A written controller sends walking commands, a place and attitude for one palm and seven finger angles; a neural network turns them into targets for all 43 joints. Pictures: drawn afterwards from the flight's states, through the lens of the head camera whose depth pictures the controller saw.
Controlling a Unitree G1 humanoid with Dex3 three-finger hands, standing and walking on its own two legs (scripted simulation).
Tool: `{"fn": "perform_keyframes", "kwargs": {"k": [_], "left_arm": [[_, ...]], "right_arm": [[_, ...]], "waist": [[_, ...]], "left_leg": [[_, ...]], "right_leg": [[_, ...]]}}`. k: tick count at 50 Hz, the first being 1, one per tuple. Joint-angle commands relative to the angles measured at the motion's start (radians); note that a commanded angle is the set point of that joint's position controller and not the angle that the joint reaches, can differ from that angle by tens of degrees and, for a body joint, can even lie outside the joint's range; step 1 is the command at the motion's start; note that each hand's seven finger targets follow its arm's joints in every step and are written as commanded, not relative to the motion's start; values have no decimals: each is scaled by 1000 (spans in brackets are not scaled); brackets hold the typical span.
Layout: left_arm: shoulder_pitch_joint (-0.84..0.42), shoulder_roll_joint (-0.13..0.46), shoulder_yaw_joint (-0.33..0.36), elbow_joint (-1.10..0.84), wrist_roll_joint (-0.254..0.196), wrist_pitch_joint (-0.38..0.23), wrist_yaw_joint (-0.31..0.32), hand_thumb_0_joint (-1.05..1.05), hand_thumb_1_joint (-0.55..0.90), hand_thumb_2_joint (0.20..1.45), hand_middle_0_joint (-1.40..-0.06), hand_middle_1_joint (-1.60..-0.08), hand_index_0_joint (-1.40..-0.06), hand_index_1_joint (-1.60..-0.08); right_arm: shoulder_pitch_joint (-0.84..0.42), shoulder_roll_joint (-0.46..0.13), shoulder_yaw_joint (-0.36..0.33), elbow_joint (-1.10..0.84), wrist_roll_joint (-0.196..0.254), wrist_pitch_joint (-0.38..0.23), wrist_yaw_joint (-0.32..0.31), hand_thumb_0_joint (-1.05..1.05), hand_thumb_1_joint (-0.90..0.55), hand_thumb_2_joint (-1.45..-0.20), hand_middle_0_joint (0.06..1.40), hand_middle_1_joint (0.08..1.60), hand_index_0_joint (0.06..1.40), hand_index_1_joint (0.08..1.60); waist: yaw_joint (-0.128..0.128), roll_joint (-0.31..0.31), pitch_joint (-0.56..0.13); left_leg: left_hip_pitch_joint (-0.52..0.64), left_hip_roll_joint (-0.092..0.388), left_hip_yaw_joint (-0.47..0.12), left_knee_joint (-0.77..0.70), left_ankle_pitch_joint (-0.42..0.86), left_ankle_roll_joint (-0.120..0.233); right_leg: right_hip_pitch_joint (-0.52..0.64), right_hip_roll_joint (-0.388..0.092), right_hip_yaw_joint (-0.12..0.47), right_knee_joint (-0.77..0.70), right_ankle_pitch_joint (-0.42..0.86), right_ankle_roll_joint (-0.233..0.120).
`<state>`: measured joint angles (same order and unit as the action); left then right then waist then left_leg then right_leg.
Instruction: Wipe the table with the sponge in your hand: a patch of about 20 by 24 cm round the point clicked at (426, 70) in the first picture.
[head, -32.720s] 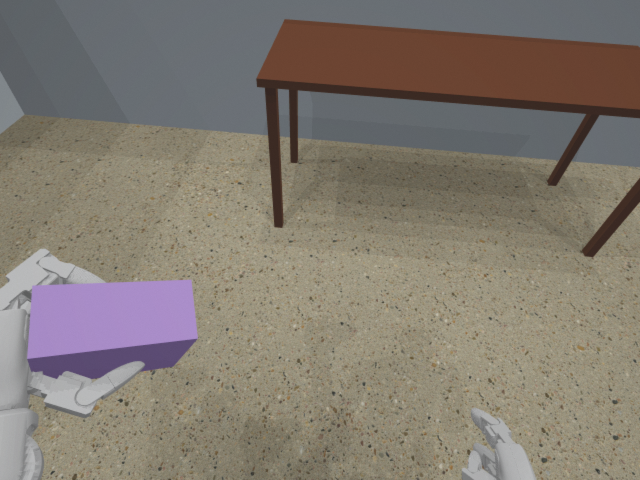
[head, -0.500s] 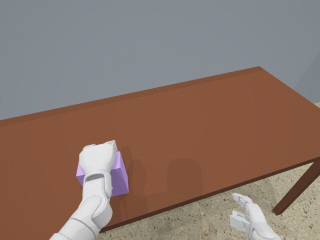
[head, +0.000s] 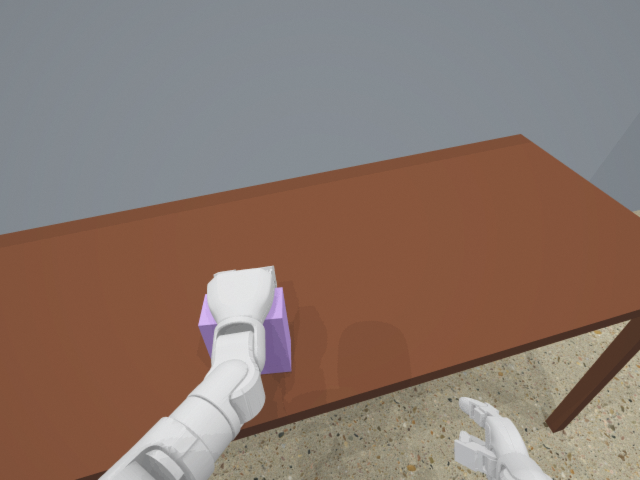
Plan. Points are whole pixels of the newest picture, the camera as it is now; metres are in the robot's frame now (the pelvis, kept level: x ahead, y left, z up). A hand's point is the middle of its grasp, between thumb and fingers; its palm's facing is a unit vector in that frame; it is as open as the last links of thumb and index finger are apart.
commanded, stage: wipe forward along the third lane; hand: left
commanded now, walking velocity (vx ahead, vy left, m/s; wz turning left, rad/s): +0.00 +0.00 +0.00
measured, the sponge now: (251, 342) +0.32 +0.16 -0.03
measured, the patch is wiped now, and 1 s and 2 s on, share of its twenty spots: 0.70 0.75 0.90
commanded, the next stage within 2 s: wipe back along the third lane in 1.70 s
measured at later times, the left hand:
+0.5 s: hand (258, 308) +0.35 +0.15 +0.02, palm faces -0.09 -0.05 -0.99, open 10.1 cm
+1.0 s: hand (259, 277) +0.40 +0.16 +0.03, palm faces -0.12 -0.01 -0.99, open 10.2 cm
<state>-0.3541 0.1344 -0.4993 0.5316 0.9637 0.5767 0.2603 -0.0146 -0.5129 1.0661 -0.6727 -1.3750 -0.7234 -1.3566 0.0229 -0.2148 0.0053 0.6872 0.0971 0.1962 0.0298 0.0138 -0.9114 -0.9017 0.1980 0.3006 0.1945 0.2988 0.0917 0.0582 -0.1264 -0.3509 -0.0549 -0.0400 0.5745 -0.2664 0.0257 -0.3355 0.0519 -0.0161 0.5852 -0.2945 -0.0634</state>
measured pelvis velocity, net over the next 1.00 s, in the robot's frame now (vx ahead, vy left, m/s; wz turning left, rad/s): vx -0.02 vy -0.03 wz -0.04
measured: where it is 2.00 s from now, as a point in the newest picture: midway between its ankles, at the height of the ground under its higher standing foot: outside the picture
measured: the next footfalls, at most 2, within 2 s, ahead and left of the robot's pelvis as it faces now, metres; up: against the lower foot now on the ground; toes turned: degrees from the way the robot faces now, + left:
none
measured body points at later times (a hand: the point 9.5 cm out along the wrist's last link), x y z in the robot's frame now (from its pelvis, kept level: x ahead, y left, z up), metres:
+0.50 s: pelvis -0.01 -0.02 +0.00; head -0.03 -0.05 +0.45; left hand +0.35 +0.15 +0.08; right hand +0.18 -0.27 -0.10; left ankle +0.02 +0.10 -0.73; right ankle +0.01 -0.08 -0.73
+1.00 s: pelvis -0.02 -0.03 -0.01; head +0.00 -0.06 +0.44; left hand +0.41 +0.16 +0.08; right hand +0.08 -0.30 -0.14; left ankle +0.02 +0.10 -0.73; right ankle +0.01 -0.08 -0.73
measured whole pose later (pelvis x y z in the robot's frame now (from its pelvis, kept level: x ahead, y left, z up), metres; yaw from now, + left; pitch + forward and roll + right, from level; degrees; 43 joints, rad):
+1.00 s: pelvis -0.02 -0.03 -0.01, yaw -2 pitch +10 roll +1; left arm -0.74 0.25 -0.19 1.07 0.96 0.41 0.30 0.01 -0.60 1.12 -0.76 -1.29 -0.81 -1.28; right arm 0.19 -0.25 0.00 0.76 0.08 0.12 -0.06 0.01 -0.91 -0.90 0.20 0.30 0.20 0.30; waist -0.05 0.05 -0.15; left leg -0.55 0.00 -0.03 0.62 -0.26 0.02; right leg -0.54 0.11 -0.01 0.62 -0.25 -0.11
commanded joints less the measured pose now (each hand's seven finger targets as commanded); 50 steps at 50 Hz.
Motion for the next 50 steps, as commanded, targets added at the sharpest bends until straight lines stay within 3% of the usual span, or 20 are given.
{"fn": "perform_keyframes", "kwargs": {"k": [1, 3, 4, 10, 13, 14, 16, 18, 19, 20, 23, 24, 26, 29, 33, 36, 39, 40, 44, 50], "left_arm": [[-225, -39, 53, -130, -19, -36, 33, 0, 100, 1300, -1200, -1600, -1200, -1600], [-251, -24, 65, -119, -19, -15, 43, 0, 100, 1300, -1200, -1600, -1200, -1600], [-243, 39, 132, -107, -22, -7, 50, 0, 100, 1300, -1200, -1600, -1200, -1600], [-298, 57, 136, -29, 0, 23, 44, 0, 100, 1300, -1200, -1600, -1200, -1600], [-301, 78, 156, 27, 11, 15, 35, 0, 100, 1300, -1200, -1600, -1200, -1600], [-309, 117, 201, 31, 13, 6, 34, 0, 100, 1300, -1200, -1600, -1200, -1600], [-335, 69, 150, 55, 21, -6, 29, 0, 100, 1300, -1200, -1600, -1200, -1600], [-360, 95, 178, 95, 24, -23, 33, 0, 100, 1300, -1200, -1600, -1200, -1600], [-352, 146, 236, 112, 21, -30, 36, 0, 100, 1300, -1200, -1600, -1200, -1600], [-379, 114, 202, 115, 24, -40, 37, 0, 100, 1300, -1200, -1600, -1200, -1600], [-424, 124, 211, 180, 37, -62, 44, 0, 100, 1300, -1200, -1600, -1200, -1600], [-430, 178, 263, 200, 37, -69, 48, 0, 100, 1300, -1200, -1600, -1200, -1600], [-478, 153, 231, 232, 43, -81, 54, 0, 100, 1300, -1200, -1600, -1200, -1600], [-517, 226, 297, 284, 42, -101, 64, 0, 100, 1300, -1200, -1600, -1200, -1600], [-578, 229, 280, 341, 44, -114, 70, 0, 100, 1300, -1200, -1600, -1200, -1600], [-612, 271, 310, 371, 41, -129, 76, 0, 100, 1300, -1200, -1600, -1200, -1600], [-627, 250, 311, 392, 37, -142, 82, 0, 100, 1300, -1200, -1600, -1200, -1600], [-621, 287, 330, 415, 42, -144, 87, 0, 100, 1300, -1200, -1600, -1200, -1600], [-671, 311, 347, 432, 30, -153, 91, 0, 100, 1300, -1200, -1600, -1200, -1600], [-750, 361, 350, 477, 43, -159, 90, 0, 100, 1300, -1200, -1600, -1200, -1600]], "right_arm": [[-219, -110, -37, -173, -2, -34, 0, 0, -900, -900, 200, 300, 200, 300], [-233, -110, -32, -169, 0, -30, -9, 0, -900, -900, 200, 300, 200, 300], [-236, -117, -34, -163, -3, -29, -15, 0, -900, -900, 200, 300, 200, 300], [-217, -117, -25, -148, 1, -27, -44, 0, -900, -900, 200, 300, 200, 300], [-202, -121, -25, -141, -1, -26, -56, 0, -900, -900, 200, 300, 200, 300], [-199, -127, -26, -137, -3, -26, -60, 0, -900, -900, 200, 300, 200, 300], [-183, -122, -26, -141, -2, -30, -65, 0, -900, -900, 200, 300, 200, 300], [-168, -126, -28, -133, -5, -36, -75, 0, -900, -900, 200, 300, 200, 300], [-164, -132, -29, -129, -7, -40, -80, 0, -900, -900, 200, 300, 200, 300], [-153, -129, -27, -131, -8, -43, -84, 0, -900, -900, 200, 300, 200, 300], [-127, -130, -30, -122, -11, -53, -94, 0, -900, -900, 200, 300, 200, 300], [-120, -136, -30, -117, -13, -56, -98, 0, -900, -900, 200, 300, 200, 300], [-102, -131, -27, -116, -13, -61, -102, 0, -900, -900, 200, 300, 200, 300], [-75, -138, -31, -106, -18, -71, -107, 0, -900, -900, 200, 300, 200, 300], [-46, -138, -29, -102, -16, -79, -109, 0, -900, -900, 200, 300, 200, 300], [-18, -142, -32, -96, -16, -87, -108, 0, -900, -900, 200, 300, 200, 300], [6, -140, -37, -92, -17, -95, -100, 0, -900, -900, 200, 300, 200, 300], [19, -146, -37, -85, -18, -96, -101, 0, -900, -900, 200, 300, 200, 300], [41, -150, -39, -78, -16, -107, -99, 0, -900, -900, 200, 300, 200, 300], [89, -162, -40, -60, -16, -121, -96, 0, -900, -900, 200, 300, 200, 300]], "waist": [[-33, -191, -167], [-35, -169, -144], [-26, -175, -136], [-45, -143, -124], [-50, -158, -113], [-43, -145, -123], [-64, -166, -110], [-69, -179, -108], [-56, -188, -112], [-73, -184, -117], [-89, -201, -92], [-80, -197, -101], [-98, -183, -102], [-95, -191, -134], [-117, -172, -122], [-121, -169, -158], [-124, -168, -188], [-128, -180, -186], [-142, -196, -197], [-166, -162, -209]], "left_leg": [[72, 29, -6, -75, 126, 15], [63, 25, 4, -87, 98, 13], [50, 24, 1, -96, 83, 12], [44, 13, 22, -106, 52, 13], [27, 10, 25, -102, 47, 11], [19, 9, 19, -106, 45, 10], [9, 8, 25, -98, 37, 11], [-3, 6, 28, -92, 18, 13], [-23, 6, 23, -94, 7, 10], [-26, 6, 30, -87, 8, 12], [-57, 7, 30, -75, -25, 12], [-72, 8, 26, -73, -30, 10], [-92, 9, 33, -64, -48, 10], [-118, 14, 30, -51, -52, 10], [-146, 19, 34, -39, -73, 12], [-163, 23, 37, -29, -73, 15], [-175, 26, 33, -21, -56, 16], [-190, 27, 36, -14, -62, 18], [-226, 30, 35, -4, -57, 19], [-251, 34, 38, 13, -64, 22]], "right_leg": [[84, -21, 65, -117, 209, -19], [84, -24, 83, -136, 181, -16], [93, -22, 103, -151, 166, -18], [91, -31, 121, -177, 126, -11], [84, -33, 134, -185, 132, -10], [87, -30, 151, -187, 132, -15], [73, -34, 140, -182, 136, -9], [58, -36, 153, -189, 111, -6], [62, -34, 167, -194, 92, -8], [63, -40, 161, -183, 108, -3], [18, -43, 165, -189, 54, 3], [19, -41, 180, -189, 40, 1], [-6, -47, 165, -180, 3, 8], [0, -48, 179, -175, -14, 11], [-29, -54, 175, -175, -49, 20], [-22, -56, 175, -172, -57, 26], [-13, -52, 168, -156, 3, 24], [-13, -55, 176, -156, -11, 28], [5, -59, 186, -152, 24, 34], [-12, -60, 185, -146, 17, 40]]}}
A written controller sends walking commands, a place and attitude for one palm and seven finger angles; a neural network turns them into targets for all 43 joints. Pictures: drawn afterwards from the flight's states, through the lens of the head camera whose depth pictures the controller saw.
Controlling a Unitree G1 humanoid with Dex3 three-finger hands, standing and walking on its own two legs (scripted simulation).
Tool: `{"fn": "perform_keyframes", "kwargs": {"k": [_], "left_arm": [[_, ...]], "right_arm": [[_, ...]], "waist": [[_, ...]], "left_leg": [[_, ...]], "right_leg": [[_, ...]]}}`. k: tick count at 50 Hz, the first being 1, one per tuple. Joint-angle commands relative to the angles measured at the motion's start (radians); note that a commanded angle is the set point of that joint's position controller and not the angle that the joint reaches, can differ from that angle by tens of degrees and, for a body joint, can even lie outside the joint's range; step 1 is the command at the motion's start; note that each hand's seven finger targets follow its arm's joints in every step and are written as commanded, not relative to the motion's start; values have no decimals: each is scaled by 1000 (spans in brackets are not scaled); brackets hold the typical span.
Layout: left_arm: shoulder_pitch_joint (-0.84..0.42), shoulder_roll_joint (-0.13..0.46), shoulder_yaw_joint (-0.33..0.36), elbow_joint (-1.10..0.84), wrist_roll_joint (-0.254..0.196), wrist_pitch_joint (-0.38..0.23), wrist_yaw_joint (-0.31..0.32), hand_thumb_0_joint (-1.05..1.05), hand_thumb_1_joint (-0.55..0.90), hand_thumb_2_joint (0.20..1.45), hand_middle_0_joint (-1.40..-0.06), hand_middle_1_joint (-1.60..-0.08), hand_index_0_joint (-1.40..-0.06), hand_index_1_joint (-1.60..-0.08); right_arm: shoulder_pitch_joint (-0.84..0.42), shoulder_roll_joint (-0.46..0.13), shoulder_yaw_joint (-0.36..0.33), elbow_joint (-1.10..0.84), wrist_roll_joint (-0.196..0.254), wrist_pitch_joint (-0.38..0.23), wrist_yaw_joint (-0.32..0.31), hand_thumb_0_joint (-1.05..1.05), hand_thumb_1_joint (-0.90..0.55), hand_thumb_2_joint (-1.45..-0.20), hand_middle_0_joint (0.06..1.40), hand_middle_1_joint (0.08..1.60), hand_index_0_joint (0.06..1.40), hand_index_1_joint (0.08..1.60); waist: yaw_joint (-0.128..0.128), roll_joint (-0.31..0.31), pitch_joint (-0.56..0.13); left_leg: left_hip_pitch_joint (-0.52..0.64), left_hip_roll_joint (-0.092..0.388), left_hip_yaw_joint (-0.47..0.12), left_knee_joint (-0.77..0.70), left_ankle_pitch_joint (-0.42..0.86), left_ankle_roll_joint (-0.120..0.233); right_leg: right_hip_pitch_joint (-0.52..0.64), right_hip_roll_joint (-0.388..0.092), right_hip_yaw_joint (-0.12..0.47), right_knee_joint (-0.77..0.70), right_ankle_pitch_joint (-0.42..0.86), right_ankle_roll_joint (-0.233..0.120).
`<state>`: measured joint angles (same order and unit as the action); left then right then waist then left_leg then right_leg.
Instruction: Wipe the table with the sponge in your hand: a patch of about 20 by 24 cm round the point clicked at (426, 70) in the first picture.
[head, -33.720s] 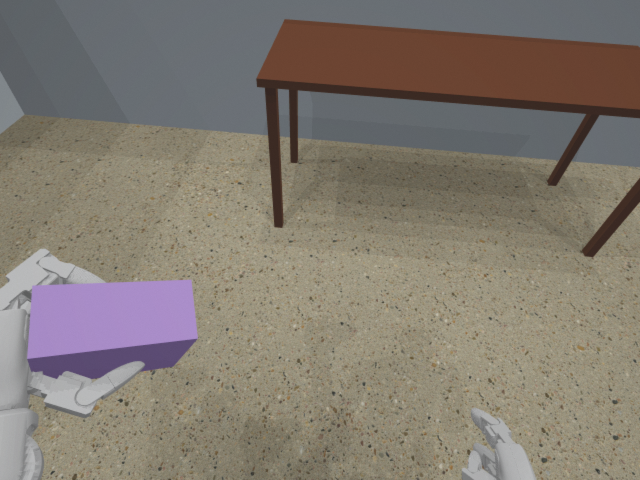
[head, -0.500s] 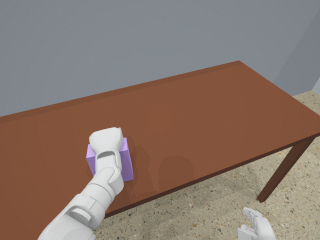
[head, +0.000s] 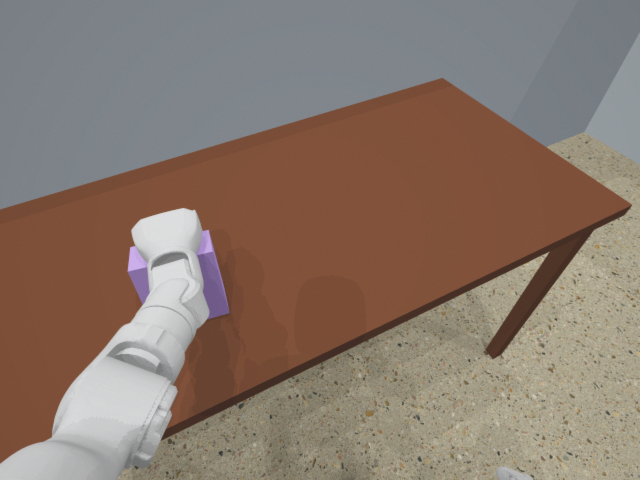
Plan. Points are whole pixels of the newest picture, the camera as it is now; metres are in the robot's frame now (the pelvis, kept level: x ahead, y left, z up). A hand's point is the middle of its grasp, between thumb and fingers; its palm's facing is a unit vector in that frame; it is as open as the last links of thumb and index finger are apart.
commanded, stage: wipe forward along the third lane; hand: left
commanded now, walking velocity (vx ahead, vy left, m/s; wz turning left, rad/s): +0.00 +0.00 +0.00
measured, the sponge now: (185, 291) +0.40 +0.21 -0.02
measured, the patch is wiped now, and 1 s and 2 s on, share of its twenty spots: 0.75 0.90 0.90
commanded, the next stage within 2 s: wipe back along the third lane in 0.70 s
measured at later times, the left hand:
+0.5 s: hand (171, 237) +0.46 +0.23 +0.03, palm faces -0.12 -0.03 -0.99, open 10.1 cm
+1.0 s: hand (167, 224) +0.49 +0.25 +0.03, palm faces -0.09 +0.00 -1.00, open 10.2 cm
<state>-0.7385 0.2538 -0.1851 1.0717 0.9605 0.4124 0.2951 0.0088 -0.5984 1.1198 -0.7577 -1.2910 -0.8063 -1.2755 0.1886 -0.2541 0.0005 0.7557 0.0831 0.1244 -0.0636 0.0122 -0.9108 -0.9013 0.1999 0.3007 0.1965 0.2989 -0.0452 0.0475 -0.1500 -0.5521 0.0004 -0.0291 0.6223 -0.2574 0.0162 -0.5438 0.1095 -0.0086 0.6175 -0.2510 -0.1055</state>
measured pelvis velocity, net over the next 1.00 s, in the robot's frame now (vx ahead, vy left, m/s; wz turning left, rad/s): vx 0.02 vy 0.05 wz -0.03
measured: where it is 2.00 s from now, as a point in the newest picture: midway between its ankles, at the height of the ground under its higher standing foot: outside the picture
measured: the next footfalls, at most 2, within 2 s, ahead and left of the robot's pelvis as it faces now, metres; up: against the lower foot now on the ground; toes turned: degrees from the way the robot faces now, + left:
none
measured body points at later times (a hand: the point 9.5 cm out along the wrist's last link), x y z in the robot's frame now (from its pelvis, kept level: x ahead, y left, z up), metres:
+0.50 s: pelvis +0.01 +0.02 +0.00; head +0.06 +0.01 +0.44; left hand +0.46 +0.23 +0.09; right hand +0.09 -0.25 -0.13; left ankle +0.03 +0.14 -0.72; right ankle +0.03 -0.05 -0.72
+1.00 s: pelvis +0.02 +0.05 -0.01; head +0.08 +0.06 +0.44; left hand +0.49 +0.25 +0.09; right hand +0.05 -0.21 -0.14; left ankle +0.03 +0.14 -0.72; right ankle +0.03 -0.05 -0.72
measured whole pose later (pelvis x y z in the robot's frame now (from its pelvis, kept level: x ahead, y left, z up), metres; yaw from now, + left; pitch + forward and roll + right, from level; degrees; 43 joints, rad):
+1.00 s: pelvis +0.02 +0.05 -0.01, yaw -2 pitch +18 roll -2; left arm -0.99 0.31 -0.15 1.29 1.00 0.43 0.36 0.02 -0.59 1.12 -0.73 -1.33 -0.78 -1.32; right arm 0.29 -0.23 -0.01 0.77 0.05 0.08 0.00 0.01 -0.91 -0.90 0.20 0.30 0.20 0.30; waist -0.12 0.04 -0.19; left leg -0.73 -0.02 0.00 0.71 -0.30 0.05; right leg -0.69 0.09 0.02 0.64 -0.26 -0.04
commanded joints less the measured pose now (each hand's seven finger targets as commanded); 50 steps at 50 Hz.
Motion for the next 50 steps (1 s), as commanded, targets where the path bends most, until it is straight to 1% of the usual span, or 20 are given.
{"fn": "perform_keyframes", "kwargs": {"k": [1, 3, 5, 8, 12, 16, 19, 20, 24, 29, 31, 34, 36, 38, 40, 41, 45, 47, 48, 50], "left_arm": [[-370, 261, 47, -47, 53, 6, 56, 0, 100, 1300, -1200, -1600, -1200, -1600], [-369, 254, 44, -32, 56, 5, 56, 0, 100, 1300, -1200, -1600, -1200, -1600], [-385, 264, 48, -29, 53, -2, 54, 0, 100, 1300, -1200, -1600, -1200, -1600], [-391, 306, 68, -13, 59, -3, 52, 0, 100, 1300, -1200, -1600, -1200, -1600], [-378, 330, 86, 12, 68, -1, 50, 0, 100, 1300, -1200, -1600, -1200, -1600], [-380, 332, 86, 17, 78, -6, 49, 0, 100, 1300, -1200, -1600, -1200, -1600], [-433, 363, 105, 26, 77, -7, 49, 0, 100, 1300, -1200, -1600, -1200, -1600], [-444, 347, 82, 34, 80, -5, 50, 0, 100, 1300, -1200, -1600, -1200, -1600], [-492, 377, 105, 55, 88, -4, 54, 0, 100, 1300, -1200, -1600, -1200, -1600], [-534, 353, 89, 81, 101, 1, 58, 0, 100, 1300, -1200, -1600, -1200, -1600], [-567, 332, 63, 103, 111, 6, 61, 0, 100, 1300, -1200, -1600, -1200, -1600], [-604, 343, 90, 123, 111, 4, 70, 0, 100, 1300, -1200, -1600, -1200, -1600], [-625, 307, 56, 132, 111, 6, 74, 0, 100, 1300, -1200, -1600, -1200, -1600], [-647, 340, 77, 162, 114, 14, 81, 0, 100, 1300, -1200, -1600, -1200, -1600], [-676, 312, 67, 167, 106, 13, 85, 0, 100, 1300, -1200, -1600, -1200, -1600], [-630, 301, 67, 186, 109, 18, 84, 0, 100, 1300, -1200, -1600, -1200, -1600], [-554, 203, 43, 161, 75, 12, 81, 0, 100, 1300, -1200, -1600, -1200, -1600], [-519, 161, 21, 154, 57, 15, 82, 0, 100, 1300, -1200, -1600, -1200, -1600], [-505, 165, 30, 158, 49, 21, 87, 0, 100, 1300, -1200, -1600, -1200, -1600], [-485, 146, 29, 156, 31, 28, 94, 0, 100, 1300, -1200, -1600, -1200, -1600]], "right_arm": [[-65, -123, -36, -122, -2, -51, -1, 0, -900, -900, 200, 300, 200, 300], [-54, -123, -37, -119, -4, -54, 3, 0, -900, -900, 200, 300, 200, 300], [-43, -126, -37, -121, -4, -56, 6, 0, -900, -900, 200, 300, 200, 300], [-30, -132, -36, -119, -4, -58, 8, 0, -900, -900, 200, 300, 200, 300], [-10, -138, -37, -117, -7, -60, 13, 0, -900, -900, 200, 300, 200, 300], [8, -139, -39, -118, -10, -59, 18, 0, -900, -900, 200, 300, 200, 300], [11, -141, -38, -111, -9, -58, 17, 0, -900, -900, 200, 300, 200, 300], [19, -142, -36, -114, -11, -60, 16, 0, -900, -900, 200, 300, 200, 300], [31, -143, -38, -105, -14, -62, 15, 0, -900, -900, 200, 300, 200, 300], [51, -142, -40, -100, -19, -64, 20, 0, -900, -900, 200, 300, 200, 300], [67, -144, -40, -96, -22, -65, 22, 0, -900, -900, 200, 300, 200, 300], [79, -146, -46, -81, -26, -72, 24, 0, -900, -900, 200, 300, 200, 300], [93, -144, -45, -81, -28, -76, 29, 0, -900, -900, 200, 300, 200, 300], [102, -152, -45, -74, -30, -78, 30, 0, -900, -900, 200, 300, 200, 300], [117, -150, -49, -67, -33, -87, 34, 0, -900, -900, 200, 300, 200, 300], [118, -147, -51, -71, -32, -87, 39, 0, -900, -900, 200, 300, 200, 300], [119, -139, -60, -78, -35, -85, 54, 0, -900, -900, 200, 300, 200, 300], [104, -134, -58, -86, -32, -80, 60, 0, -900, -900, 200, 300, 200, 300], [99, -135, -57, -85, -30, -78, 61, 0, -900, -900, 200, 300, 200, 300], [88, -133, -58, -80, -29, -76, 64, 0, -900, -900, 200, 300, 200, 300]], "waist": [[-28, -135, -192], [-30, -110, -201], [-38, -124, -219], [-40, -118, -225], [-38, -132, -238], [-39, -103, -263], [-53, -116, -247], [-60, -113, -235], [-66, -98, -260], [-76, -63, -276], [-92, -48, -262], [-98, -50, -288], [-103, -21, -300], [-111, -53, -299], [-116, -38, -320], [-100, -31, -330], [-84, -53, -373], [-76, -55, -339], [-70, -78, -328], [-59, -64, -311]], "left_leg": [[-58, -19, 26, -31, -73, 31], [-55, -16, 30, -26, -63, 30], [-67, -17, 29, -20, -53, 33], [-94, -14, 29, -9, -48, 29], [-97, -13, 29, -7, -28, 32], [-84, -16, 34, -3, 4, 35], [-89, -14, 32, -8, -9, 36], [-92, -15, 33, -10, -23, 37], [-88, -12, 32, -5, -10, 37], [-60, -8, 28, -3, 2, 37], [-52, -5, 25, -2, -4, 37], [-38, 3, 15, 5, 15, 38], [-31, 3, 15, 12, 19, 36], [-38, 7, 9, 12, 11, 37], [-26, 9, 4, 19, 32, 38], [-19, 10, 1, 20, 45, 35], [34, 17, -3, 23, 113, 34], [31, 16, 1, 11, 101, 32], [28, 17, -1, 1, 87, 32], [38, 17, -2, -11, 95, 31]], "right_leg": [[196, -120, 179, -172, -24, 79], [195, -122, 178, -167, 9, 77], [211, -120, 174, -157, 48, 82], [232, -129, 201, -155, 84, 80], [234, -121, 174, -138, 136, 82], [230, -113, 150, -121, 205, 82], [209, -108, 141, -127, 172, 84], [194, -106, 130, -128, 149, 87], [181, -103, 118, -119, 160, 84], [128, -91, 85, -107, 147, 80], [87, -86, 70, -104, 124, 79], [59, -78, 57, -90, 120, 74], [34, -74, 45, -79, 116, 73], [24, -70, 43, -79, 95, 73], [10, -65, 34, -66, 107, 72], [9, -63, 27, -61, 110, 68], [30, -54, 17, -53, 172, 66], [30, -53, 14, -66, 161, 66], [38, -53, 13, -74, 143, 66], [43, -55, 8, -76, 141, 63]]}}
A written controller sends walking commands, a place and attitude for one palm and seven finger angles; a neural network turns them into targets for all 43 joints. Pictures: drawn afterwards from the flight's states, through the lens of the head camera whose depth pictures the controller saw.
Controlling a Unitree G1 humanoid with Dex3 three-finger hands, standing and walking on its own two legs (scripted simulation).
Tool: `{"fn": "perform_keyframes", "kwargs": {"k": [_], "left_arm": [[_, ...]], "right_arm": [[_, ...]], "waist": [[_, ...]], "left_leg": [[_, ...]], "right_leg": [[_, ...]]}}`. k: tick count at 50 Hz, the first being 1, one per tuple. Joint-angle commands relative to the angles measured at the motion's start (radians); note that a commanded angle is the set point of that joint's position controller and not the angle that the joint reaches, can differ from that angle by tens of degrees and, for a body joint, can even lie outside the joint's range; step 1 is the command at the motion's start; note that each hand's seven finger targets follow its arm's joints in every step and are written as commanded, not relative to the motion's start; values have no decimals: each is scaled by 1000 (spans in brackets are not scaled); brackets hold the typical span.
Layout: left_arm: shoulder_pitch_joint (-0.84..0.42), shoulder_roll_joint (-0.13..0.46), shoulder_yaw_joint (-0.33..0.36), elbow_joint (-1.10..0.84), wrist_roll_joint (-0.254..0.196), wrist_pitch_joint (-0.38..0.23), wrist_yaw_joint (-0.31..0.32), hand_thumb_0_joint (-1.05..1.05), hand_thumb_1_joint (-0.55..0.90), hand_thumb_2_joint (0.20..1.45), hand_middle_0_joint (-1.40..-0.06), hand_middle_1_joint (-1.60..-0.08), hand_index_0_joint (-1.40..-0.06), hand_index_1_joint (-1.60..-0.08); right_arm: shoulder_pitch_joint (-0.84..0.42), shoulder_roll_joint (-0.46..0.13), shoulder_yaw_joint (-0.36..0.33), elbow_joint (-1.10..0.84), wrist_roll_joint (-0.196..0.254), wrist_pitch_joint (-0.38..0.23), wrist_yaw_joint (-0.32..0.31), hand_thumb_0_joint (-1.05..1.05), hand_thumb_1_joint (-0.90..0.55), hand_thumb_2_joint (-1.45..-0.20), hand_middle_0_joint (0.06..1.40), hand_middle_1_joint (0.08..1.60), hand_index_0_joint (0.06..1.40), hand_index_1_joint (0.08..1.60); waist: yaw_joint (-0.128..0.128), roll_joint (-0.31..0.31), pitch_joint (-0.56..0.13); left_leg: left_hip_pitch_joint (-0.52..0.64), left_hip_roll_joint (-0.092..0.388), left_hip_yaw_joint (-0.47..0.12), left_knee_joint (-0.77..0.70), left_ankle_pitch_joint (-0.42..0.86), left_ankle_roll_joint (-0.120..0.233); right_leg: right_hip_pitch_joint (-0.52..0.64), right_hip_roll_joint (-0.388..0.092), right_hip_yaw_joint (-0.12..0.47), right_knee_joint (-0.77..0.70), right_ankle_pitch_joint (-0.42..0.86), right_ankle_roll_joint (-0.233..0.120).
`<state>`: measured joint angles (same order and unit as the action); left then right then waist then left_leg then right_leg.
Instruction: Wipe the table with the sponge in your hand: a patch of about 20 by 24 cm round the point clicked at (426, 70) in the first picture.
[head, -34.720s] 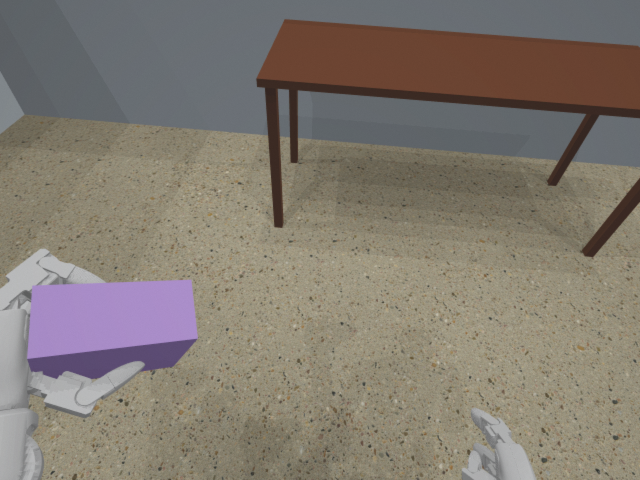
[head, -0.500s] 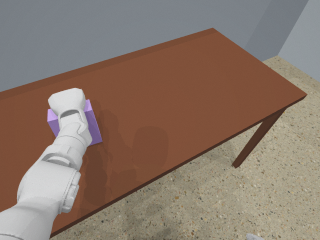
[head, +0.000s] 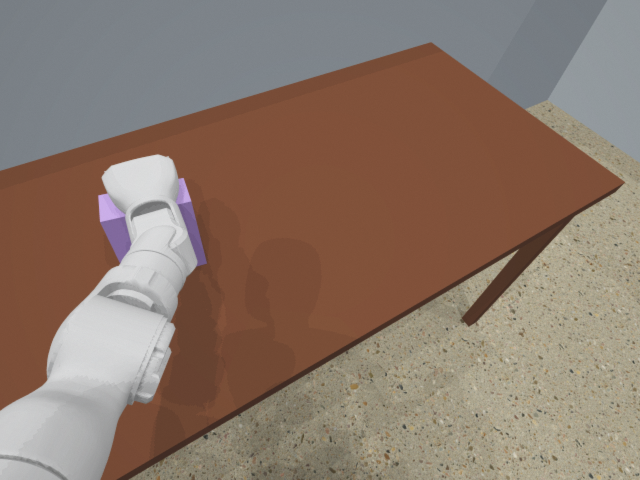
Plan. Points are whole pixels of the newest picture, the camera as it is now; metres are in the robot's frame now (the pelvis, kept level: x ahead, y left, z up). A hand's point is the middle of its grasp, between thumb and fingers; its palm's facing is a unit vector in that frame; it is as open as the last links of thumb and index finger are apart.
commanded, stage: wipe back along the third lane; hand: left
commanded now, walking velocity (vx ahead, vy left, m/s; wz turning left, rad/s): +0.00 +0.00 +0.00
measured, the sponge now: (160, 242) +0.46 +0.22 -0.01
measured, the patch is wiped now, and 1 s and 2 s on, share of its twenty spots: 0.90 0.90 0.90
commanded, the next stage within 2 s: none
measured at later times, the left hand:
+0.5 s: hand (157, 226) +0.45 +0.20 +0.04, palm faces -0.04 -0.02 -1.00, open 10.2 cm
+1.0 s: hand (171, 266) +0.38 +0.17 +0.04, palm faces -0.02 -0.04 -1.00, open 10.2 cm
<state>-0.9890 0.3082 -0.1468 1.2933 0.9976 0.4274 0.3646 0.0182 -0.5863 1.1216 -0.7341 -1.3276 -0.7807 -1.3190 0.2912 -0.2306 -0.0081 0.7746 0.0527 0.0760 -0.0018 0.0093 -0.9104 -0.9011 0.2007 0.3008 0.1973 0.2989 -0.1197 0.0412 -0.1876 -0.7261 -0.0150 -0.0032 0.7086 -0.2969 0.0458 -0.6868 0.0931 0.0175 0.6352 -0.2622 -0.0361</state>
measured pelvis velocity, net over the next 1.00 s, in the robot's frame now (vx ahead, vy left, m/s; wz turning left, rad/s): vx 0.04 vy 0.00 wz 0.04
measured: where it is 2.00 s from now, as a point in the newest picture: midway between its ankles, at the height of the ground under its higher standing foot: outside the picture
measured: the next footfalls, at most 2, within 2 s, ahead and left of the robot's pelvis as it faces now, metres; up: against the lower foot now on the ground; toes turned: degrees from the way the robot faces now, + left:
none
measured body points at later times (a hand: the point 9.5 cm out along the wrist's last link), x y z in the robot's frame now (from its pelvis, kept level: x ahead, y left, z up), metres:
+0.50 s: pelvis +0.04 +0.02 +0.01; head +0.07 +0.02 +0.46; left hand +0.45 +0.20 +0.09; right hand +0.20 -0.21 -0.10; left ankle +0.01 +0.09 -0.71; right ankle +0.01 -0.10 -0.71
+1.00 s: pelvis +0.04 +0.00 +0.02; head +0.02 -0.01 +0.47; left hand +0.38 +0.17 +0.09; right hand +0.26 -0.20 -0.07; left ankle +0.01 +0.09 -0.71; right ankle +0.01 -0.10 -0.71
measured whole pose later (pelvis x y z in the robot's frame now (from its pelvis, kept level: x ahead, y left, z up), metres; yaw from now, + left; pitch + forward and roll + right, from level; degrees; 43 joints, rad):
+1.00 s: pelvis +0.04 +0.00 +0.02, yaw +2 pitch +6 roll -1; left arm -0.44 0.11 -0.45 0.66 0.98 0.64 0.32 -0.01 -0.49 1.08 -0.62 -1.42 -0.66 -1.43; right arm 0.03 -0.21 0.02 0.66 0.08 0.29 0.04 0.01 -0.91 -0.90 0.20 0.30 0.20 0.30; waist 0.05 0.02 -0.17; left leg -0.35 -0.05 -0.02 0.55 -0.31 0.05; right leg -0.32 0.06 0.01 0.51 -0.30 -0.04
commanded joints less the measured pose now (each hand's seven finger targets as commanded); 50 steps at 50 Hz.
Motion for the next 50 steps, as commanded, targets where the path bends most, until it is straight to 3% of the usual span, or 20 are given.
{"fn": "perform_keyframes", "kwargs": {"k": [1, 3, 5, 7, 9, 16, 19, 24, 25, 29, 31, 33, 37, 40, 43, 44, 47, 50], "left_arm": [[-216, 82, -15, -63, -8, 22, 26, 0, 100, 1300, -1200, -1600, -1200, -1600], [-213, 37, -48, -74, -16, 38, 27, 0, 100, 1300, -1200, -1600, -1200, -1600], [-186, 29, -40, -86, -24, 44, 32, 0, 100, 1300, -1200, -1600, -1200, -1600], [-179, -36, -87, -97, -28, 60, 28, 0, 100, 1300, -1200, -1600, -1200, -1600], [-176, -52, -79, -114, -46, 63, 29, 0, 100, 1300, -1200, -1600, -1200, -1600], [-27, -173, -147, -192, -64, 95, 15, 0, 100, 1300, -1200, -1600, -1200, -1600], [-2, -223, -182, -268, -76, 117, 2, 0, 100, 1300, -1200, -1600, -1200, -1600], [102, -243, -219, -375, -71, 159, -26, 0, 100, 1300, -1200, -1600, -1200, -1600], [154, -231, -215, -387, -72, 170, -32, 0, 100, 1300, -1200, -1600, -1200, -1600], [199, -270, -277, -492, -66, 196, -63, 0, 100, 1300, -1200, -1600, -1200, -1600], [247, -251, -277, -521, -59, 206, -72, 0, 100, 1300, -1200, -1600, -1200, -1600], [231, -276, -318, -554, -47, 213, -84, 0, 100, 1300, -1200, -1600, -1200, -1600], [295, -247, -301, -606, -45, 208, -93, 0, 100, 1300, -1200, -1600, -1200, -1600], [304, -261, -321, -634, -41, 203, -97, 0, 100, 1300, -1200, -1600, -1200, -1600], [366, -228, -293, -654, -40, 202, -94, 0, 100, 1300, -1200, -1600, -1200, -1600], [376, -243, -300, -673, -47, 201, -95, 0, 100, 1300, -1200, -1600, -1200, -1600], [408, -210, -279, -688, -52, 212, -89, 0, 100, 1300, -1200, -1600, -1200, -1600], [385, -216, -295, -697, -47, 222, -90, 0, 100, 1300, -1200, -1600, -1200, -1600]], "right_arm": [[-27, -156, -48, -102, 5, -25, 4, 0, -900, -900, 200, 300, 200, 300], [-48, -150, -45, -105, 8, -20, 7, 0, -900, -900, 200, 300, 200, 300], [-60, -147, -47, -102, 8, -14, 9, 0, -900, -900, 200, 300, 200, 300], [-77, -142, -46, -108, 9, -6, 13, 0, -900, -900, 200, 300, 200, 300], [-102, -138, -48, -110, 11, 0, 13, 0, -900, -900, 200, 300, 200, 300], [-157, -124, -52, -133, 8, 50, 27, 0, -900, -900, 200, 300, 200, 300], [-203, -118, -55, -146, 9, 76, 32, 0, -900, -900, 200, 300, 200, 300], [-264, -117, -53, -169, 9, 124, 37, 0, -900, -900, 200, 300, 200, 300], [-269, -119, -51, -173, 9, 135, 40, 0, -900, -900, 200, 300, 200, 300], [-323, -117, -46, -201, 14, 164, 43, 0, -900, -900, 200, 300, 200, 300], [-337, -118, -39, -210, 16, 171, 41, 0, -900, -900, 200, 300, 200, 300], [-355, -115, -33, -217, 19, 178, 41, 0, -900, -900, 200, 300, 200, 300], [-377, -115, -27, -233, 22, 180, 42, 0, -900, -900, 200, 300, 200, 300], [-389, -114, -25, -240, 22, 182, 41, 0, -900, -900, 200, 300, 200, 300], [-403, -115, -20, -248, 24, 181, 40, 0, -900, -900, 200, 300, 200, 300], [-415, -111, -22, -255, 26, 180, 41, 0, -900, -900, 200, 300, 200, 300], [-424, -113, -15, -258, 30, 180, 37, 0, -900, -900, 200, 300, 200, 300], [-437, -112, -14, -258, 34, 180, 34, 0, -900, -900, 200, 300, 200, 300]], "waist": [[21, -59, -257], [21, -55, -234], [40, -26, -250], [34, -50, -233], [41, -60, -238], [78, -66, -261], [81, -78, -267], [102, -80, -264], [116, -81, -255], [117, -85, -241], [125, -103, -225], [117, -92, -201], [136, -81, -208], [133, -97, -190], [147, -114, -183], [151, -116, -186], [155, -123, -149], [149, -115, -101]], "left_leg": [[221, 35, -31, -106, 128, -1], [241, 37, -30, -123, 116, -2], [271, 38, -34, -127, 150, -5], [297, 42, -35, -134, 165, -9], [319, 45, -41, -143, 183, -10], [414, 44, -38, -137, 358, -24], [450, 46, -42, -134, 441, -28], [490, 43, -38, -131, 548, -29], [496, 41, -37, -133, 558, -31], [516, 38, -46, -137, 596, -30], [512, 32, -38, -143, 574, -27], [511, 29, -38, -150, 551, -26], [516, 23, -41, -154, 542, -27], [506, 19, -38, -156, 512, -23], [489, 12, -29, -168, 468, -24], [486, 12, -31, -170, 467, -22], [469, 6, -24, -191, 385, -20], [461, 5, -28, -211, 311, -18]], "right_leg": [[178, -37, -23, -99, 131, -8], [172, -37, -25, -114, 105, -10], [185, -37, -29, -106, 120, -16], [180, -34, -38, -113, 128, -16], [192, -36, -37, -115, 135, -19], [261, -38, -46, -109, 293, -30], [290, -41, -45, -110, 364, -34], [361, -52, -40, -112, 479, -39], [375, -52, -41, -114, 488, -41], [400, -55, -42, -114, 513, -47], [426, -58, -38, -120, 533, -48], [420, -58, -38, -121, 521, -52], [443, -59, -33, -118, 516, -58], [452, -60, -28, -120, 519, -59], [479, -64, -15, -125, 525, -60], [488, -65, -17, -126, 526, -60], [491, -65, -5, -144, 478, -59], [460, -61, -4, -166, 371, -60]]}}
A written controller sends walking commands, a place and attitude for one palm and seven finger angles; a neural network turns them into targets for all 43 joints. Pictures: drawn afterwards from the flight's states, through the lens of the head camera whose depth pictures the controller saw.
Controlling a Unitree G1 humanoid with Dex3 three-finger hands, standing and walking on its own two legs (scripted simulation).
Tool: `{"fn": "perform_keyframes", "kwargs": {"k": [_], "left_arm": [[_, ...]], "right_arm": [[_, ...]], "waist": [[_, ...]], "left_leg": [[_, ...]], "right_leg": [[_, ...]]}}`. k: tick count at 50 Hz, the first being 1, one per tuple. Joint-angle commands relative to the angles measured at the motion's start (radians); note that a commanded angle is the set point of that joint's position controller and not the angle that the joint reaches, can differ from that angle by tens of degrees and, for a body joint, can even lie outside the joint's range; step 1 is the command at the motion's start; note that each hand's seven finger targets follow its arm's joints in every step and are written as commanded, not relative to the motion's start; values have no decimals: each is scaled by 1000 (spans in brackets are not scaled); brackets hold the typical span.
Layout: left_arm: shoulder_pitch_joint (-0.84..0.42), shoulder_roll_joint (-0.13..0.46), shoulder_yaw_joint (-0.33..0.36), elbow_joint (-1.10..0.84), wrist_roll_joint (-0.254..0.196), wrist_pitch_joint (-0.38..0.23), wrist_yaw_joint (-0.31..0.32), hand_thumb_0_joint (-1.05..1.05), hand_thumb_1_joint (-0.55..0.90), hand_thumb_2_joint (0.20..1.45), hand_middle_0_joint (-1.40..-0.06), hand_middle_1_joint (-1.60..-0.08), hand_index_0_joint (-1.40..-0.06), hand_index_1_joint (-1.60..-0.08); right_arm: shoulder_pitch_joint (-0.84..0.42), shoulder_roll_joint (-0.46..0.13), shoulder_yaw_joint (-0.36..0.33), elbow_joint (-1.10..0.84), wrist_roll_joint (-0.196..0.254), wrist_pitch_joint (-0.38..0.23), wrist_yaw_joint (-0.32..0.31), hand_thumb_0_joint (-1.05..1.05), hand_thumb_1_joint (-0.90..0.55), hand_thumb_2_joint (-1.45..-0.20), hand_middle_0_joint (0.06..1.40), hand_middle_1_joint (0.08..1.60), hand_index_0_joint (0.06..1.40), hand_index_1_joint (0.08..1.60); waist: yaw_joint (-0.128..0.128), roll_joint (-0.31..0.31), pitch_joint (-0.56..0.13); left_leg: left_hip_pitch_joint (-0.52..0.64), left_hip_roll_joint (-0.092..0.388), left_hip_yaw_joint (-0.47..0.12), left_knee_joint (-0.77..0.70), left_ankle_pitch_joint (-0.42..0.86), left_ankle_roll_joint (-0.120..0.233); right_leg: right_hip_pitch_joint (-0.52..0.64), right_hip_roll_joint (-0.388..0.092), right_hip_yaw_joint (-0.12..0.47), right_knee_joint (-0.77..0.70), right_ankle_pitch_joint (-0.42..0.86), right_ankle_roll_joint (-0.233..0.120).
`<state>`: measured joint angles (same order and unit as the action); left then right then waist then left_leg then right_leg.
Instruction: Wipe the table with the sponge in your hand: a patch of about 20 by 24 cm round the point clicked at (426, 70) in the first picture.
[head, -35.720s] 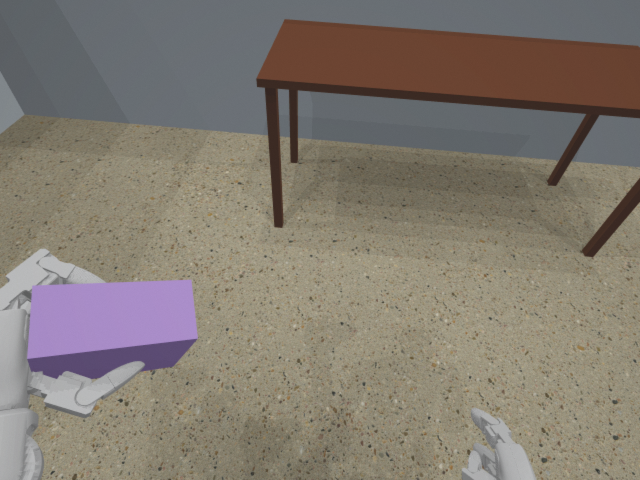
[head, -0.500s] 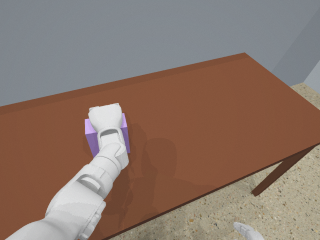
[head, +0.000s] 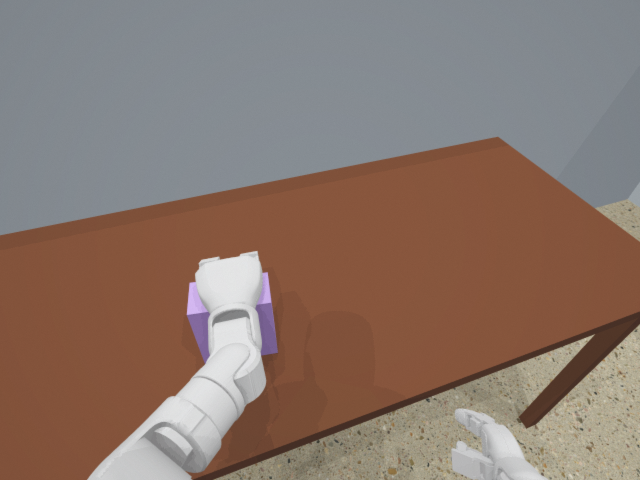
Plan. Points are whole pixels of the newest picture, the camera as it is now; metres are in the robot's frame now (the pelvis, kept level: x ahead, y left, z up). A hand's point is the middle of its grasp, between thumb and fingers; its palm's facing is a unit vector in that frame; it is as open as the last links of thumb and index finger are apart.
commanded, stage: wipe back along the third lane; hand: left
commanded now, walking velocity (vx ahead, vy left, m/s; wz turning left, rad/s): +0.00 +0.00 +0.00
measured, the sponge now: (237, 327) +0.34 +0.17 -0.03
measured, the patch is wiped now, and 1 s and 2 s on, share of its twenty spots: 0.90 0.90 0.90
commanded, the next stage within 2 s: slide back across to the middle lane in 1.42 s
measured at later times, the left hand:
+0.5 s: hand (242, 327) +0.31 +0.15 +0.02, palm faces -0.03 -0.05 -1.00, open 10.2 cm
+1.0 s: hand (243, 337) +0.30 +0.14 +0.02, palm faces -0.01 -0.07 -1.00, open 10.2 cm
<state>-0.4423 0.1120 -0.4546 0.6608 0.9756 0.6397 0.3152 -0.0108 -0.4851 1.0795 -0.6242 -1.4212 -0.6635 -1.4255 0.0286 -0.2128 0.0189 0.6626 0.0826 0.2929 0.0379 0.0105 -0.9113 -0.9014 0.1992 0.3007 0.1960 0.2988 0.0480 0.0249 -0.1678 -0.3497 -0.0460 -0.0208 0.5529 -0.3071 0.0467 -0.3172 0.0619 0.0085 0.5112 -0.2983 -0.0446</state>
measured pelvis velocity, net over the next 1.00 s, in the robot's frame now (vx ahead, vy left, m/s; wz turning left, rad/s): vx -0.01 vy -0.02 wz -0.02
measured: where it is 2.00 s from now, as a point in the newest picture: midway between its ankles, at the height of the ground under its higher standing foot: outside the picture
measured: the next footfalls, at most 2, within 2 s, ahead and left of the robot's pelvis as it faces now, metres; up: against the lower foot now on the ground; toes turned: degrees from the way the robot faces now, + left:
none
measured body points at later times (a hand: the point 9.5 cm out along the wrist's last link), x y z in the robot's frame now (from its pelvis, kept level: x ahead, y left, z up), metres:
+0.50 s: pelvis -0.02 -0.02 +0.00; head -0.04 -0.04 +0.45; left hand +0.31 +0.14 +0.07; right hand +0.18 -0.25 -0.09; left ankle -0.02 +0.09 -0.73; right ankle -0.03 -0.10 -0.73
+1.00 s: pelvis -0.01 -0.02 +0.00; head -0.04 -0.05 +0.45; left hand +0.30 +0.14 +0.07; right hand +0.23 -0.24 -0.07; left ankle -0.02 +0.09 -0.73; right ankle -0.03 -0.10 -0.73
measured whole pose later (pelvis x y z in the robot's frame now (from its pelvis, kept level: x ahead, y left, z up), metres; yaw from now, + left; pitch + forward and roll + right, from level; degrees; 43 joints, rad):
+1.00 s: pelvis -0.01 -0.02 +0.00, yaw -1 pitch +3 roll +0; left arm -0.22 0.16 -0.46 0.42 0.99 0.64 0.29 0.00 -0.48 1.07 -0.63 -1.42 -0.67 -1.42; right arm -0.01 -0.24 0.02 0.64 0.10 0.27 0.05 0.01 -0.91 -0.90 0.20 0.30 0.19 0.30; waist 0.06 0.04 -0.15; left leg -0.30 -0.02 -0.01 0.54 -0.30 0.02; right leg -0.29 0.08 0.02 0.54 -0.30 -0.08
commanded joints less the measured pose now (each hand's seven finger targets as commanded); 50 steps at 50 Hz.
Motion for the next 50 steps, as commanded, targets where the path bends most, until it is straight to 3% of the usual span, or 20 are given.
{"fn": "perform_keyframes", "kwargs": {"k": [1, 4, 8, 9, 12, 14, 17, 19, 22, 24, 27, 29, 32, 38, 39, 43, 44, 47, 49, 50], "left_arm": [[-164, -27, 12, -67, -31, 13, -39, 0, 100, 1300, -1200, -1600, -1200, -1600], [-165, -14, 28, -69, -35, 12, -44, 0, 100, 1300, -1200, -1600, -1200, -1600], [-152, -25, 13, -52, -34, 0, -45, 0, 100, 1300, -1200, -1600, -1200, -1600], [-136, 4, 49, -63, -42, -7, -46, 0, 100, 1300, -1200, -1600, -1200, -1600], [-117, -32, 5, -70, -39, -15, -46, 0, 100, 1300, -1200, -1600, -1200, -1600], [-99, -13, 31, -84, -47, -20, -47, 0, 100, 1300, -1200, -1600, -1200, -1600], [-81, -20, 14, -93, -53, -22, -45, 0, 100, 1300, -1200, -1600, -1200, -1600], [-48, -3, 42, -115, -59, -26, -47, 0, 100, 1300, -1200, -1600, -1200, -1600], [2, -36, -5, -154, -60, -22, -53, 0, 100, 1300, -1200, -1600, -1200, -1600], [39, 0, 32, -182, -62, -20, -56, 0, 100, 1300, -1200, -1600, -1200, -1600], [87, -31, -12, -230, -58, -16, -63, 0, 100, 1300, -1200, -1600, -1200, -1600], [86, 5, 16, -254, -55, -10, -67, 0, 100, 1300, -1200, -1600, -1200, -1600], [91, -7, -5, -262, -46, -7, -70, 0, 100, 1300, -1200, -1600, -1200, -1600], [124, -10, -9, -293, -40, -10, -73, 0, 100, 1300, -1200, -1600, -1200, -1600], [110, 15, 20, -300, -45, -8, -73, 0, 100, 1300, -1200, -1600, -1200, -1600], [120, -13, -11, -300, -34, -8, -70, 0, 100, 1300, -1200, -1600, -1200, -1600], [128, 26, 34, -313, -38, -9, -68, 0, 100, 1300, -1200, -1600, -1200, -1600], [144, -13, -13, -311, -32, -3, -66, 0, 100, 1300, -1200, -1600, -1200, -1600], [137, 33, 37, -308, -33, 4, -64, 0, 100, 1300, -1200, -1600, -1200, -1600], [132, -6, -7, -314, -28, 6, -63, 0, 100, 1300, -1200, -1600, -1200, -1600]], "right_arm": [[-179, -129, -40, -147, 5, -39, -7, 0, -900, -900, 200, 300, 200, 300], [-190, -130, -39, -151, 5, -45, -10, 0, -900, -900, 200, 300, 200, 300], [-183, -127, -39, -151, 7, -53, -17, 0, -900, -900, 200, 300, 200, 300], [-190, -130, -41, -154, 7, -54, -19, 0, -900, -900, 200, 300, 200, 300], [-188, -127, -40, -158, 10, -60, -20, 0, -900, -900, 200, 300, 200, 300], [-197, -129, -42, -163, 11, -64, -17, 0, -900, -900, 200, 300, 200, 300], [-198, -128, -40, -163, 14, -69, -19, 0, -900, -900, 200, 300, 200, 300], [-204, -131, -44, -166, 13, -73, -16, 0, -900, -900, 200, 300, 200, 300], [-212, -128, -42, -174, 15, -72, -8, 0, -900, -900, 200, 300, 200, 300], [-221, -132, -45, -174, 16, -71, -4, 0, -900, -900, 200, 300, 200, 300], [-228, -130, -41, -182, 16, -70, 4, 0, -900, -900, 200, 300, 200, 300], [-241, -133, -41, -181, 16, -69, 4, 0, -900, -900, 200, 300, 200, 300], [-237, -130, -38, -179, 17, -72, 4, 0, -900, -900, 200, 300, 200, 300], [-247, -125, -38, -188, 16, -73, 8, 0, -900, -900, 200, 300, 200, 300], [-250, -127, -39, -190, 16, -71, 8, 0, -900, -900, 200, 300, 200, 300], [-247, -124, -39, -191, 16, -73, 9, 0, -900, -900, 200, 300, 200, 300], [-249, -127, -41, -193, 13, -71, 9, 0, -900, -900, 200, 300, 200, 300], [-247, -124, -38, -197, 16, -71, 12, 0, -900, -900, 200, 300, 200, 300], [-253, -130, -39, -192, 16, -70, 11, 0, -900, -900, 200, 300, 200, 300], [-249, -125, -37, -196, 17, -70, 12, 0, -900, -900, 200, 300, 200, 300]], "waist": [[-14, -89, -122], [-4, -91, -117], [-11, -113, -101], [1, -119, -109], [-8, -122, -90], [5, -107, -90], [-3, -119, -72], [11, -127, -92], [4, -133, -78], [15, -149, -92], [8, -137, -84], [12, -140, -82], [2, -139, -74], [8, -135, -99], [11, -128, -98], [6, -137, -105], [15, -128, -116], [8, -118, -102], [17, -119, -97], [11, -113, -106]], "left_leg": [[85, 35, -6, -62, 300, -19], [73, 30, -10, -76, 257, -16], [67, 24, -1, -83, 201, -11], [59, 24, -4, -90, 192, -11], [62, 21, 2, -91, 174, -10], [58, 20, -4, -95, 170, -10], [59, 17, 4, -94, 154, -8], [60, 16, 2, -92, 174, -8], [67, 13, 10, -85, 190, -6], [67, 13, 3, -85, 209, -5], [76, 10, 10, -72, 246, -5], [74, 9, 6, -73, 246, -5], [80, 7, 12, -61, 260, -5], [81, 5, 12, -48, 282, -7], [74, 6, 8, -50, 279, -7], [80, 6, 11, -38, 295, -8], [75, 5, 8, -39, 298, -9], [74, 9, 8, -36, 299, -11], [66, 10, 1, -43, 287, -12], [72, 9, 5, -40, 287, -11]], "right_leg": [[86, -30, 3, -47, 377, -51], [88, -28, 15, -60, 324, -54], [82, -28, 23, -80, 253, -48], [92, -28, 34, -88, 241, -49], [84, -30, 36, -94, 217, -45], [85, -27, 45, -96, 211, -50], [85, -30, 51, -106, 192, -43], [106, -28, 61, -101, 232, -46], [118, -33, 66, -100, 272, -42], [137, -30, 75, -94, 308, -44], [151, -34, 76, -76, 398, -42], [152, -31, 88, -79, 402, -43], [148, -32, 89, -67, 443, -40], [159, -34, 86, -47, 484, -39], [156, -31, 92, -50, 477, -41], [153, -33, 84, -37, 508, -40], [163, -31, 92, -35, 519, -43], [146, -32, 74, -25, 502, -42], [141, -27, 84, -31, 472, -46], [139, -29, 73, -22, 464, -44]]}}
